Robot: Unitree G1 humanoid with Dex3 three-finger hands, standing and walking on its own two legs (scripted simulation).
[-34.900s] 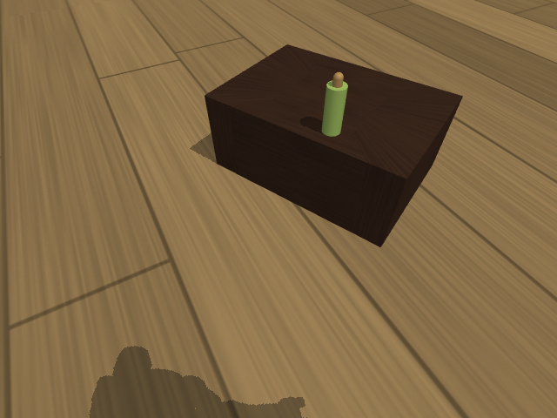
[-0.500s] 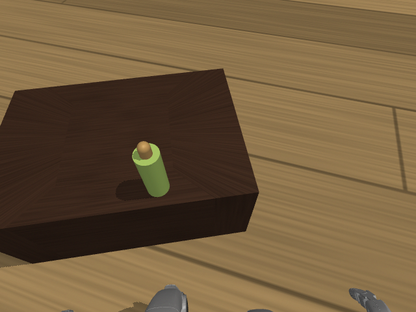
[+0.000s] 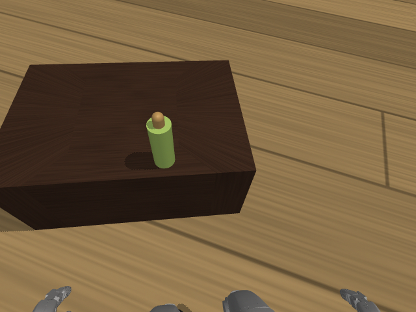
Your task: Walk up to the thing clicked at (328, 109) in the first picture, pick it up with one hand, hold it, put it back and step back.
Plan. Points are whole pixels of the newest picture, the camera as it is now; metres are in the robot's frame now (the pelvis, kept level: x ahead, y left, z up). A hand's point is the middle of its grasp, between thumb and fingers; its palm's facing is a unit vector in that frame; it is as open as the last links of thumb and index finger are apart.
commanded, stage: step back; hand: left
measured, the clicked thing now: (161, 139) +0.65 +0.16 -0.22
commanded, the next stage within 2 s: none
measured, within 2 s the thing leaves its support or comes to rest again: neither
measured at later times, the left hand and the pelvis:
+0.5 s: hand out of the picture -0.04 +0.25 -0.14, palm faces +0.02 -0.90 -0.43, open 7.4 cm; pelvis -0.16 -0.02 -0.01, yaw +3 degrees
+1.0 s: hand out of the picture -0.27 +0.22 -0.14, palm faces +0.00 -0.91 -0.42, open 7.4 cm; pelvis -0.33 -0.05 -0.01, yaw -1 degrees
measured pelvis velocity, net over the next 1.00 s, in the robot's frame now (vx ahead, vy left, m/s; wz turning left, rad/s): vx -0.33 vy -0.05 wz -0.01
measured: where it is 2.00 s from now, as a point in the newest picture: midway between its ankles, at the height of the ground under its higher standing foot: outside the picture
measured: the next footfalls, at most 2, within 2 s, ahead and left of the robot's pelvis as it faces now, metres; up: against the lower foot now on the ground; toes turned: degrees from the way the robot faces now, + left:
right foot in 0.18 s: -0.05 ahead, -0.15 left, +0.00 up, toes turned -1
left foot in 0.52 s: -0.15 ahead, +0.10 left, +0.00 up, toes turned +0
